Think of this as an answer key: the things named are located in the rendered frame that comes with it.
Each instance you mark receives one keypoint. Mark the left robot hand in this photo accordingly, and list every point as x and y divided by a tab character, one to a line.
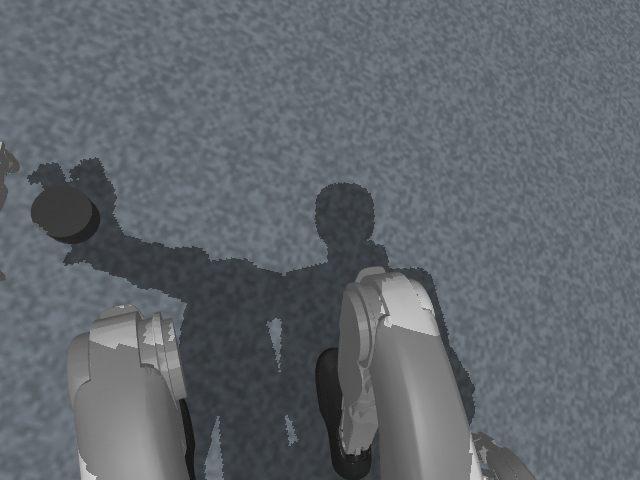
8	164

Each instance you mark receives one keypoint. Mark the tin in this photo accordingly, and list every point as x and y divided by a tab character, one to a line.
65	214

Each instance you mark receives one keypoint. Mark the right robot foot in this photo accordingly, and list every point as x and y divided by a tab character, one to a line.
329	394

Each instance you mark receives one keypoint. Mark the right robot hand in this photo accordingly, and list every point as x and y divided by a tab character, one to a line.
502	462

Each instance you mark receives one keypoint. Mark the left robot foot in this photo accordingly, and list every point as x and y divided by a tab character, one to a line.
190	441

